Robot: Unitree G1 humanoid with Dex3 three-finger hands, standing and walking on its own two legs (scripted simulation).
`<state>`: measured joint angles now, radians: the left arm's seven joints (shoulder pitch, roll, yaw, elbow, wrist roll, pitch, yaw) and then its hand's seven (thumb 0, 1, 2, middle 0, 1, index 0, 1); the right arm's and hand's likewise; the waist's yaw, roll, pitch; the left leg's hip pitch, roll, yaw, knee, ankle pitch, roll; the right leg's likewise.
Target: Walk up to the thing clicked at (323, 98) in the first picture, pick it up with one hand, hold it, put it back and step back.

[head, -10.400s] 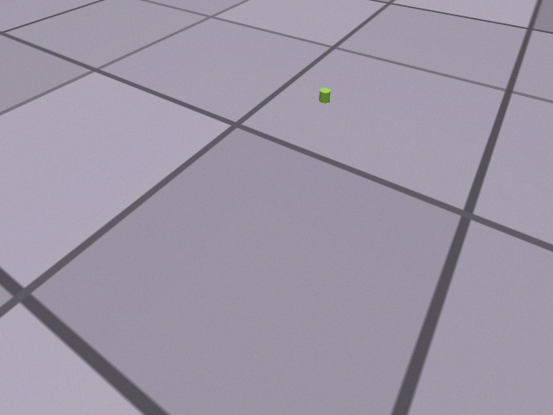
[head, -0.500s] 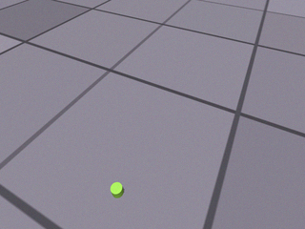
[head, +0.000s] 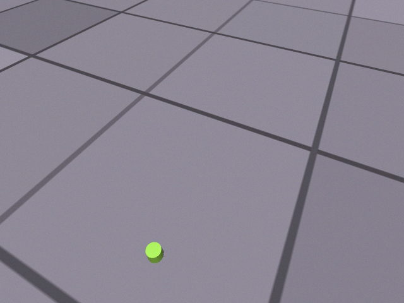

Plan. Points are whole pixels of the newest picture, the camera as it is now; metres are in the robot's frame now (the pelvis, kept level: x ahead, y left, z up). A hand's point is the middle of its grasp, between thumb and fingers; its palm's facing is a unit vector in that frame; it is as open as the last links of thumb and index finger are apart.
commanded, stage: stand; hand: left
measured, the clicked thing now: (154, 252) +0.48 +0.23 -0.74
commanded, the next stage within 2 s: walk up in 0.04 s
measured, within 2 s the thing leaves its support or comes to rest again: neither
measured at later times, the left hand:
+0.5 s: hand out of the picture +0.08 +0.24 -0.16, palm faces +0.00 -0.94 -0.33, open 7.3 cm
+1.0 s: hand out of the picture +0.10 +0.24 -0.16, palm faces -0.01 -0.94 -0.33, open 7.3 cm
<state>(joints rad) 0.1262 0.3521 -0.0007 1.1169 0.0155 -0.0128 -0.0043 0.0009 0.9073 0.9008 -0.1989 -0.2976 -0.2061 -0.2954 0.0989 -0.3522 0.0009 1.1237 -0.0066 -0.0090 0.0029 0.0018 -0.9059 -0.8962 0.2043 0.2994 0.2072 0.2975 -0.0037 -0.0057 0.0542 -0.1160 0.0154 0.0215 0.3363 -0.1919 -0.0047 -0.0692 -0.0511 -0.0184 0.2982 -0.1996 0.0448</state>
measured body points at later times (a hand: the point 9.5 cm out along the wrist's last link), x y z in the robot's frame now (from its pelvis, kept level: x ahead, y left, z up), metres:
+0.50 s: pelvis +0.02 -0.01 +0.00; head +0.03 -0.01 +0.45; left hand +0.08 +0.29 -0.14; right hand +0.10 -0.31 -0.13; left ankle -0.01 +0.12 -0.75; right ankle -0.02 -0.15 -0.75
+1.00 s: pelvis +0.01 -0.02 +0.00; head +0.02 -0.01 +0.44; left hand +0.10 +0.28 -0.14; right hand +0.10 -0.32 -0.13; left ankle -0.01 +0.12 -0.75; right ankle -0.02 -0.15 -0.75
